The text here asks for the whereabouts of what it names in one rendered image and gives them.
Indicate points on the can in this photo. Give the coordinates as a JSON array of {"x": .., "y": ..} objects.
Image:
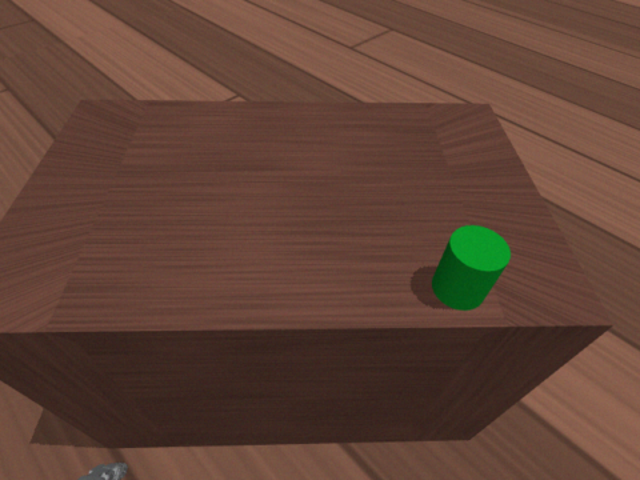
[{"x": 472, "y": 262}]

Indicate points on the left robot hand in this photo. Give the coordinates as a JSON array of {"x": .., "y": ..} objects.
[{"x": 112, "y": 471}]

